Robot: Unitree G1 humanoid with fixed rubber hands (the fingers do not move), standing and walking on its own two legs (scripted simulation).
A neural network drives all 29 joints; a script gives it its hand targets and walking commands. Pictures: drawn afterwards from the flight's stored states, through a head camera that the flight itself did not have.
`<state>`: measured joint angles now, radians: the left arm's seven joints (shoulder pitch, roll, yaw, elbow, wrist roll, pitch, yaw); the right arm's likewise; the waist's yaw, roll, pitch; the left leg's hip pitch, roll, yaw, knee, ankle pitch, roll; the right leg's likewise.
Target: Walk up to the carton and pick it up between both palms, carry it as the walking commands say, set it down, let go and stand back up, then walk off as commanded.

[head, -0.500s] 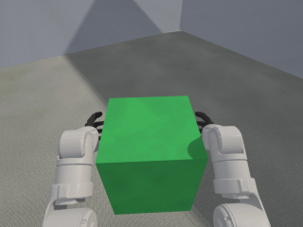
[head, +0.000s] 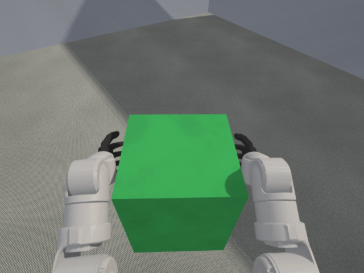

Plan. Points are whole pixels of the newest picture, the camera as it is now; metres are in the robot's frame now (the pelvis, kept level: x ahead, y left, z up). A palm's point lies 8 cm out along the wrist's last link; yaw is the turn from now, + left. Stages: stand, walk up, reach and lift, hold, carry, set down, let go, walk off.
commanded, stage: carry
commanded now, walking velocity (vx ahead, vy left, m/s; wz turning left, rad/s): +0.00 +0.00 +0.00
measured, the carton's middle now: (178, 185) +0.32 +0.01 +0.04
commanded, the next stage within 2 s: none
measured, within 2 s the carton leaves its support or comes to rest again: neither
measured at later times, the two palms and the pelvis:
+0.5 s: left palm (119, 178) +0.30 +0.13 +0.11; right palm (269, 171) +0.31 -0.17 +0.11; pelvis -0.01 -0.03 +0.01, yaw +2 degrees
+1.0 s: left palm (112, 176) +0.31 +0.15 +0.09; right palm (256, 172) +0.32 -0.15 +0.09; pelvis +0.00 -0.02 +0.01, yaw +2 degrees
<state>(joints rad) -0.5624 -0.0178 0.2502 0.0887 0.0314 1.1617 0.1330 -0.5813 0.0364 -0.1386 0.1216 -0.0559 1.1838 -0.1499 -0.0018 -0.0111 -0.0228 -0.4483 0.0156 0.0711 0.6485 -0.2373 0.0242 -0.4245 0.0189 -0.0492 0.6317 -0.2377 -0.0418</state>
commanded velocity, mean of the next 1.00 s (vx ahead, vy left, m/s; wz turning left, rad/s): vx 0.00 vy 0.00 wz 0.00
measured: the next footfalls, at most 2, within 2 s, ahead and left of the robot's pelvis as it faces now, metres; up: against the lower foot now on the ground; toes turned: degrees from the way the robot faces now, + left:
none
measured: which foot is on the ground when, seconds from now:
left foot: down 0.00-1.00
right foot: down 0.00-1.00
